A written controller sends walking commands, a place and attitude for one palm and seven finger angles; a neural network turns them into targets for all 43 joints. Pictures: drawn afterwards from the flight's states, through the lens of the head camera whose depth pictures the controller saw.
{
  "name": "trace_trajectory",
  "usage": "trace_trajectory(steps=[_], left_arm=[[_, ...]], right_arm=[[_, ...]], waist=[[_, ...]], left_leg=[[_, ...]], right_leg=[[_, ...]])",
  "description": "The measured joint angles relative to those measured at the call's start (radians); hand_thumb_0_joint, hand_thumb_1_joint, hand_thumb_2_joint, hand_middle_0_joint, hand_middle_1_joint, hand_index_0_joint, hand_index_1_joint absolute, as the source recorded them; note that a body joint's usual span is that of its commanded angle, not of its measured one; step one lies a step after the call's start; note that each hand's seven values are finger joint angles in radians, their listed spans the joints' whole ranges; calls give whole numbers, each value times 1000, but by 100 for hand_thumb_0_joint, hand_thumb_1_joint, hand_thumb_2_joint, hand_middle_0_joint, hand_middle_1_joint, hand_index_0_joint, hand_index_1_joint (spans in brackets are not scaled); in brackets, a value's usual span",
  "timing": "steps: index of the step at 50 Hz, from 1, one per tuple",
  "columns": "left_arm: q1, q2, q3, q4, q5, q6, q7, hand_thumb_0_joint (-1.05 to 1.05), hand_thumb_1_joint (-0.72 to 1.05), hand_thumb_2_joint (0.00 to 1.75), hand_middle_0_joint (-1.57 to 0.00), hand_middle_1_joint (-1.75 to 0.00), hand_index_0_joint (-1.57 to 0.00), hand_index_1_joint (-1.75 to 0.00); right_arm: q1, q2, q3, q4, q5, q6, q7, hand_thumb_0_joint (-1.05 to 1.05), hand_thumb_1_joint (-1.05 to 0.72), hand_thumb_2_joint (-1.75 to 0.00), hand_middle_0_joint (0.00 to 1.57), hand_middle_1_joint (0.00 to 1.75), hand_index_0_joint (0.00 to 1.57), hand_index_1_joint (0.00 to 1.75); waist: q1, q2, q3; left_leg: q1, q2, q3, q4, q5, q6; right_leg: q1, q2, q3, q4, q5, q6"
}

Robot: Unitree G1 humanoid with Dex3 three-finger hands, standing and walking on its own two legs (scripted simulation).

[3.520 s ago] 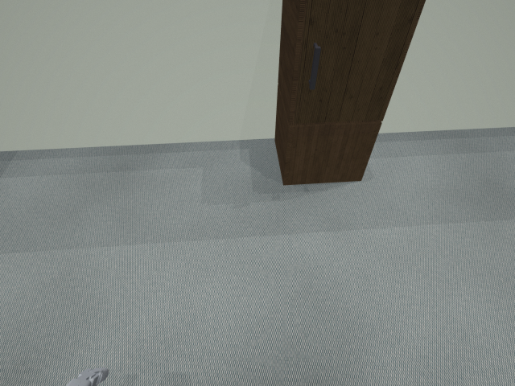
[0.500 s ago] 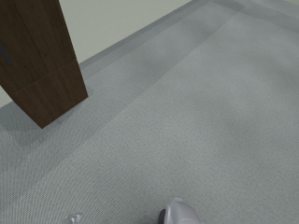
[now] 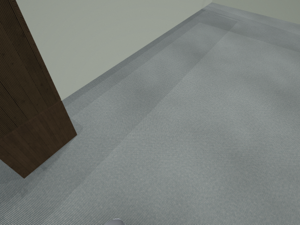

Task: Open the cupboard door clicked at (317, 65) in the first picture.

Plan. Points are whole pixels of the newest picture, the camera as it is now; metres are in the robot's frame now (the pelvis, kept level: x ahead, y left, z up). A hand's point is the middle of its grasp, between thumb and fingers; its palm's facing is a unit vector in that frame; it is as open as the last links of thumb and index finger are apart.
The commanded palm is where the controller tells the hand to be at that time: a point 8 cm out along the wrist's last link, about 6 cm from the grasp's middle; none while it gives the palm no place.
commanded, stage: walk to a spot facing it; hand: left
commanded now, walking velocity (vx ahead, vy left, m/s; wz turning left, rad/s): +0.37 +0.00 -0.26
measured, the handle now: out of the picture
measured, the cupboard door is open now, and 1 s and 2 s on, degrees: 0 0 0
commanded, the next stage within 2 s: turn to face it in 0.36 s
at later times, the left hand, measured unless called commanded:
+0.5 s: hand (116, 168) +0.34 +0.15 -0.17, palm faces -0.24 -0.95 -0.19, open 7.4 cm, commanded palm none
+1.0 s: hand (125, 152) +0.41 +0.13 -0.18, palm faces +0.01 -0.99 -0.15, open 7.3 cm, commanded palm none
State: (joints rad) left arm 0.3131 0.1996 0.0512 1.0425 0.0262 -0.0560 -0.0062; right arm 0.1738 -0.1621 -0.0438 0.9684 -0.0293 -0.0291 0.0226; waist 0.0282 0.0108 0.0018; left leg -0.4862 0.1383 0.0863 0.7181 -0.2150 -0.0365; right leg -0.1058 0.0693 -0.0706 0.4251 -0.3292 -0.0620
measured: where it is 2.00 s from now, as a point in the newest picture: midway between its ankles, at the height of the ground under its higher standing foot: outside the picture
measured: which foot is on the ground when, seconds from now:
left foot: up 0.00-0.04, down 0.06-0.54, up 0.56-1.00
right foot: down 0.00-0.08, up 0.10-0.52, down 0.54-1.00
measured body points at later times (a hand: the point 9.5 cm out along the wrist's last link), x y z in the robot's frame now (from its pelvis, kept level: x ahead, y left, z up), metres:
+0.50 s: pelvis +0.21 -0.01 -0.01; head +0.25 -0.02 +0.44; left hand +0.35 +0.20 -0.15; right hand +0.08 -0.21 -0.16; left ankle +0.10 +0.13 -0.73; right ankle +0.32 -0.15 -0.71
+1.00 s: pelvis +0.29 -0.03 -0.01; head +0.31 -0.01 +0.44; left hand +0.41 +0.19 -0.16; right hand +0.33 -0.29 -0.15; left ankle +0.32 +0.07 -0.72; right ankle +0.33 -0.14 -0.73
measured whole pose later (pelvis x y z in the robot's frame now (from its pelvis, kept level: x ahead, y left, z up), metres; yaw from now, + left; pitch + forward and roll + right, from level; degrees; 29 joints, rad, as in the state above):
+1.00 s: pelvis +0.29 -0.03 -0.01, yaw -1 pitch -1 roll -2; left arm 0.13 0.16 0.06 0.95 0.03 0.02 0.02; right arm 0.24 -0.18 -0.07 0.98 -0.02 0.06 0.01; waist -0.02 -0.02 0.05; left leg -0.40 0.12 0.13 0.81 -0.39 -0.04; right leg -0.28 -0.13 -0.39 0.59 -0.27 -0.03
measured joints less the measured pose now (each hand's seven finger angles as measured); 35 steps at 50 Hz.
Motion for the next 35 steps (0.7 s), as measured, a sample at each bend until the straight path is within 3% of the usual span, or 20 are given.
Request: trace_trajectory(steps=[2, 3, 5, 8, 11, 16, 20, 26, 28, 31, 33, 35], left_arm=[[31, -6, 0, 10, -2, 1, 1, 0, 92, 90, -19, -30, -20, -30], [45, -6, 1, 17, -5, 3, 1, 0, 91, 90, -19, -30, -20, -30], [60, -8, 4, 40, -11, 16, -1, 1, 91, 90, -19, -30, -20, -30], [63, -17, 7, 70, -4, 37, -8, 1, 91, 90, -19, -30, -20, -30], [39, -18, 19, 60, 3, 53, -17, 1, 91, 90, -19, -30, -20, -30], [-23, -14, 40, 5, 11, 78, -27, 1, 91, 90, -19, -30, -20, -30], [-85, -16, 44, -30, 10, 89, -36, 1, 92, 90, -19, -30, -20, -30], [-166, -8, 34, -68, 10, 65, -35, 1, 92, 90, -19, -30, -20, -30], [-181, 2, 30, -72, 15, 29, -24, 1, 91, 90, -19, -30, -20, -30], [-214, -14, 11, -63, 0, 6, -5, 1, 91, 90, -19, -30, -20, -30], [-220, -28, -3, -60, -4, 8, 5, 0, 91, 90, -19, -30, -20, -30], [-219, -45, -13, -56, -5, 14, 14, 0, 91, 90, -19, -30, -20, -30]], right_arm=[[-10, 0, 3, 3, -1, -9, 0, 1, -91, -90, 19, 29, 20, 30], [-18, 4, 5, 5, -3, -18, -3, 1, -91, -90, 20, 30, 20, 30], [-30, 14, 11, 1, -9, -37, -6, 1, -91, -90, 20, 30, 20, 30], [0, 26, 16, -1, -6, -53, -20, 1, -91, -90, 20, 30, 20, 30], [53, 24, -5, 17, 5, -62, -46, -1, -94, -90, 20, 30, 21, 30], [141, 2, -8, 75, 6, -48, -50, -1, -94, -90, 20, 30, 20, 30], [198, 2, -9, 107, 4, -34, -48, 0, -93, -90, 20, 30, 20, 30], [245, 6, -12, 127, 2, -16, -42, 1, -91, -90, 20, 30, 20, 30], [260, 15, -7, 145, 12, -6, -37, 1, -91, -90, 20, 30, 20, 30], [222, 13, -2, 146, 28, 21, -42, 1, -91, -90, 20, 30, 20, 30], [196, 16, 0, 137, 27, 29, -44, 1, -91, -90, 20, 30, 20, 30], [165, 17, 1, 121, 22, 39, -44, 1, -91, -90, 20, 30, 20, 30]], waist=[[16, -9, 1], [19, -25, 6], [23, -53, 24], [2, -55, 31], [-9, -57, 32], [-4, -62, 30], [-18, -48, 48], [-67, -6, 101], [-66, -10, 101], [-81, 16, 124], [-82, 20, 115], [-82, 23, 98]], left_leg=[[70, -25, 22, -101, 0, 9], [101, -42, 39, -131, 9, 38], [131, -54, 80, -99, -35, 68], [219, -53, 119, -136, -76, 61], [308, -59, 147, -219, -75, 59], [420, -61, 199, -311, -93, 44], [492, -52, 238, -345, -128, 19], [554, 8, 294, -239, -255, -43], [486, 37, 246, -21, -292, -29], [292, 0, 33, 386, -326, 3], [187, -24, -19, 513, -285, 9], [104, -30, -34, 532, -235, 9]], right_leg=[[18, -10, 11, 30, -46, 17], [12, -25, 23, 79, -80, 24], [-73, -54, 43, 316, -116, 20], [-224, -78, 38, 660, -96, 24], [-350, -119, 31, 771, -13, 39], [-501, -176, 24, 744, 117, 69], [-522, -197, -15, 559, 170, 80], [-414, -138, -85, 247, 160, 38], [-372, -125, -93, 215, 211, 10], [-343, -116, -116, 277, 108, -33], [-292, -120, -133, 237, 99, -24], [-246, -121, -151, 181, 112, -21]])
